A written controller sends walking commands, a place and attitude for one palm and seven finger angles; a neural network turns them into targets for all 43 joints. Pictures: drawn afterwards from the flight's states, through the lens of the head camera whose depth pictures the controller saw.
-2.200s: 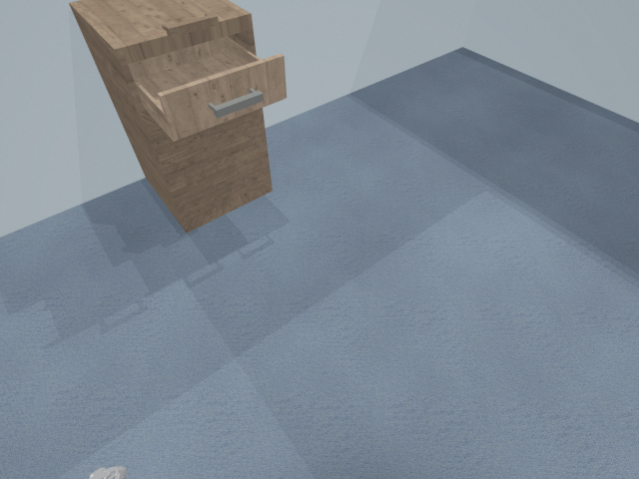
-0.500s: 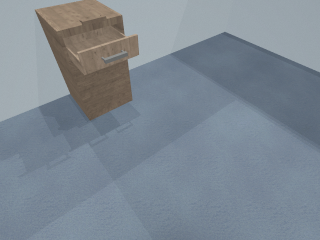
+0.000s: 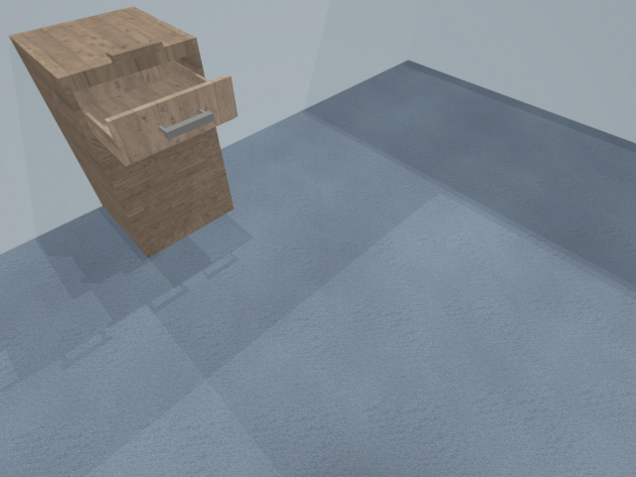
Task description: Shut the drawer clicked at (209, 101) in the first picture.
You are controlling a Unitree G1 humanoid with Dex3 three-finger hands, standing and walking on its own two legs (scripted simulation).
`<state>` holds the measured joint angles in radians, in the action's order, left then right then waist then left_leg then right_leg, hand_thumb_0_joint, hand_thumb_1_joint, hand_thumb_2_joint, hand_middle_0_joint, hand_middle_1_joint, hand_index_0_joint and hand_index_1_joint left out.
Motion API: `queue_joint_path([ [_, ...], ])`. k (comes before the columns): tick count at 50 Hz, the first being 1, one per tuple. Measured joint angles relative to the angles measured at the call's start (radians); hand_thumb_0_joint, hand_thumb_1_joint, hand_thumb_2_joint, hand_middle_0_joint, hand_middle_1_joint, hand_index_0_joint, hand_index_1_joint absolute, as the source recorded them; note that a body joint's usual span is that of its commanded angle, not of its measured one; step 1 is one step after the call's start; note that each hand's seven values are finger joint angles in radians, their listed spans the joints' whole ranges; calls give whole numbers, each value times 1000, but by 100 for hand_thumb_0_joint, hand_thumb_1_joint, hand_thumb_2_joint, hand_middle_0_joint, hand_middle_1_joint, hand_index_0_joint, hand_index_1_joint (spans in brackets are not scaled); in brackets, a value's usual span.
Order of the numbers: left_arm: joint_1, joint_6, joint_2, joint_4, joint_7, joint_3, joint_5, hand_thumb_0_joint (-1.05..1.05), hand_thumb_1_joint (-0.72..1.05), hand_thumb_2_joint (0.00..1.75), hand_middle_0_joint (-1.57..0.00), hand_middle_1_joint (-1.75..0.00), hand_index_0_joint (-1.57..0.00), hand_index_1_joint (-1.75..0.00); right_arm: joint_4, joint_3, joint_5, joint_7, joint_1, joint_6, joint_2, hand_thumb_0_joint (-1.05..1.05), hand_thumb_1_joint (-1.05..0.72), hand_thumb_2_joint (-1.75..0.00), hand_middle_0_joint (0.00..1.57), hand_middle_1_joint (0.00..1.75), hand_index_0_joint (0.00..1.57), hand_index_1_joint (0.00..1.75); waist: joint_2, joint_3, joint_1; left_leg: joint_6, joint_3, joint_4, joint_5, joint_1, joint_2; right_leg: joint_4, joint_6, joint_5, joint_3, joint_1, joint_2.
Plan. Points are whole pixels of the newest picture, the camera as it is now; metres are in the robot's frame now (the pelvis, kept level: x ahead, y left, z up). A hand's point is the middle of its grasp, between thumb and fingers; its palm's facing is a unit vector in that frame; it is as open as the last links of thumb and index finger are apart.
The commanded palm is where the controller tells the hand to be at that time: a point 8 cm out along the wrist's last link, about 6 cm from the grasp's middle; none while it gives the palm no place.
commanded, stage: walk to a spot facing it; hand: left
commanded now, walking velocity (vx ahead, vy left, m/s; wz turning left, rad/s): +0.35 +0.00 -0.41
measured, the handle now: (185, 122) +1.04 +0.47 -0.12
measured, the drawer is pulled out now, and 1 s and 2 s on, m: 0.22 0.22 0.22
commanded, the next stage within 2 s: turn to face it in 1.60 s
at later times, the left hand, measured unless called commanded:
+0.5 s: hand out of the picture +0.10 +0.15 -0.17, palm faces -0.02 -0.99 -0.15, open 7.4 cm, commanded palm none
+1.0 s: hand (287, 262) +0.56 +0.11 -0.16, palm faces -0.39 -0.91 -0.17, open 7.4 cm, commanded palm none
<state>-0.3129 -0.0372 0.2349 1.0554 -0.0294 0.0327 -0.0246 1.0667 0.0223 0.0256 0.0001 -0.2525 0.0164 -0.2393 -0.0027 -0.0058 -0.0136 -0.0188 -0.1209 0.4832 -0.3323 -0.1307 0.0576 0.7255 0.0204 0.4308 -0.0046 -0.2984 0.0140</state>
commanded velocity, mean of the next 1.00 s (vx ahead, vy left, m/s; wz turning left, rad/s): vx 0.37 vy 0.00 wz -0.27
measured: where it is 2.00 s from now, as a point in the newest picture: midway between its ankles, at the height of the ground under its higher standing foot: (383, 331)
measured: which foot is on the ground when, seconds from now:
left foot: down 0.00-0.08, up 0.10-0.54, down 0.56-1.00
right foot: down 0.00-0.56, up 0.58-1.00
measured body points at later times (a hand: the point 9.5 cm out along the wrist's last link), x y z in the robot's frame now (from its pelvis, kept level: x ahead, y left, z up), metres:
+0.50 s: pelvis +0.18 -0.01 +0.00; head +0.21 +0.00 +0.45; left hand +0.10 +0.20 -0.15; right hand +0.28 -0.24 -0.14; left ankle +0.32 +0.09 -0.70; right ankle +0.03 -0.10 -0.73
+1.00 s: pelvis +0.39 -0.02 +0.01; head +0.42 -0.02 +0.46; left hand +0.58 +0.16 -0.14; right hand +0.23 -0.20 -0.14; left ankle +0.33 +0.08 -0.73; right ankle +0.45 -0.19 -0.70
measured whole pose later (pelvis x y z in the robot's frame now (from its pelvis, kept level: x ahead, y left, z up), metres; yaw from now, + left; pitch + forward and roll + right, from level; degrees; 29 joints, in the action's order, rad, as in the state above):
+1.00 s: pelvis +0.39 -0.02 +0.01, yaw -21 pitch +0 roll +0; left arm -0.12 -0.02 0.19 0.99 -0.03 0.07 -0.04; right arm 1.11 0.04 0.03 0.02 -0.45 0.08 -0.16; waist -0.02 -0.05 0.06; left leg 0.02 -0.29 0.32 -0.32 0.02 0.04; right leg 0.74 0.01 0.16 0.09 -0.54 -0.10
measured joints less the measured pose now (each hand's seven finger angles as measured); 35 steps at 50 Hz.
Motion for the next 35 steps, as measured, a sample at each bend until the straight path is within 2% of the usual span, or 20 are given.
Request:
queue_joint_path([
  [2, -16, 3, -21, -5, -7, 6, -1, 0, 90, 90, -20, -30, -20, -30, 0, 6, 1, 1, -27, 6, 6, 1, -90, -90, 21, 30, 20, 30, 10, -11, 3, -14, -20, 6, -19, 19, 15, 4, -3, 4, 42, -14, -17],
  [4, -29, 24, -37, -21, -12, 9, -3, 0, 90, 90, -20, -30, -20, -30, 5, 9, 0, 1, -56, 5, 7, 1, -90, -90, 21, 30, 20, 30, 25, -24, 4, -17, -25, 86, -74, 1, 41, -91, 6, -69, 72, 12, -18],
  [6, -34, 58, -52, -26, 1, 11, 0, 0, 90, 90, -20, -30, -20, -30, 22, 11, -4, -2, -67, -12, 11, 1, -90, -90, 21, 30, 20, 30, 39, -35, -3, -4, 14, 329, -159, -92, 53, -65, 36, -90, 89, 10, 1],
  [8, -52, 76, -68, -25, 16, 8, 4, 0, 90, 90, -20, -30, -20, -30, 39, 15, -3, -7, -62, -25, 18, 1, -91, -90, 20, 30, 20, 30, 42, -36, -14, 6, 48, 532, -131, -190, 43, -97, 54, -71, 90, 45, 19],
  [10, -79, 84, -85, -15, 26, 4, 3, 0, 90, 90, -20, -30, -20, -30, 37, 19, 1, -10, -42, -25, 25, 1, -91, -90, 20, 30, 20, 30, 35, -31, -18, 2, 50, 619, -59, -272, 39, -172, 56, -88, 75, 91, 30],
  [14, -130, 93, -114, 19, 31, -4, 0, 0, 90, 90, -20, -30, -20, -30, -7, 28, 3, -15, 16, -10, 44, 1, -91, -90, 20, 30, 20, 30, 19, -23, -9, -17, 42, 599, 49, -394, 47, -315, 59, -133, 35, 179, 41],
  [18, -160, 101, -133, 44, 36, -7, -1, 0, 90, 90, -20, -30, -20, -30, -49, 33, -1, -21, 82, -2, 63, 1, -91, -90, 20, 30, 20, 30, 17, -25, -14, -25, 51, 526, 124, -471, 58, -397, 51, -138, -3, 253, 49],
  [22, -172, 105, -134, 56, 46, -4, -3, 0, 90, 90, -20, -30, -20, -30, -74, 29, -4, -29, 141, 2, 80, 1, -91, -90, 20, 30, 20, 30, 14, -37, -35, -14, 44, 399, 150, -478, 54, -429, 36, -103, -32, 327, 50],
  [25, -174, 103, -123, 63, 50, 1, -4, 0, 90, 90, -20, -30, -20, -30, -91, 23, -7, -31, 175, 11, 93, 1, -91, -90, 20, 30, 20, 30, 1, -48, -49, 9, 29, 265, 138, -423, 30, -413, 19, -48, -51, 375, 40],
  [27, -183, 101, -115, 68, 50, 8, -1, 0, 90, 90, -20, -30, -20, -30, -106, 15, -4, -26, 184, 32, 100, 1, -91, -90, 20, 30, 20, 30, -10, -51, -46, 29, 14, 157, 158, -343, 5, -313, 10, 25, -67, 369, 31],
  [28, -189, 96, -115, 69, 48, 14, 4, 0, 90, 90, -20, -30, -20, -30, -115, 12, 2, -22, 183, 47, 99, 1, -91, -90, 20, 30, 20, 30, -3, -47, -42, 52, 20, 134, 149, -311, 8, -186, 12, 64, -64, 324, 38],
  [29, -174, 87, -106, 74, 45, 19, 8, 0, 90, 90, -20, -30, -20, -30, -118, 12, 5, -16, 183, 58, 106, 1, -91, -90, 20, 30, 20, 30, -16, -54, -35, 67, 8, 175, 122, -311, 4, 0, 19, 82, -61, 254, 33],
  [31, -135, 73, -83, 70, 42, 25, 10, 0, 90, 90, -20, -30, -20, -30, -115, 7, 3, -7, 161, 64, 118, 1, -91, -90, 20, 30, 20, 30, -44, -60, -33, 78, -29, 200, 77, -276, -2, 338, 30, 48, -49, 103, 20],
  [32, -113, 67, -73, 64, 39, 29, 7, 0, 90, 90, -20, -30, -20, -30, -108, 7, 2, -2, 142, 64, 122, 0, -91, -90, 20, 30, 20, 30, -51, -56, -30, 79, -43, 182, 69, -248, -5, 446, 30, 10, -29, 34, 8],
  [33, -90, 62, -63, 54, 34, 34, 2, 0, 90, 90, -20, -30, -20, -30, -99, 8, 2, 2, 118, 64, 125, 0, -91, -90, 20, 30, 20, 30, -54, -51, -27, 76, -53, 152, 73, -218, -8, 510, 28, -26, -9, -28, -7],
  [35, -44, 54, -49, 23, 28, 42, -6, 0, 91, 90, -19, -30, -19, -30, -80, 26, -8, 18, 67, 71, 123, -1, -92, -90, 21, 30, 20, 30, -55, -38, -22, 78, -70, 81, 83, -161, -17, 539, 21, -87, 17, -132, -38],
])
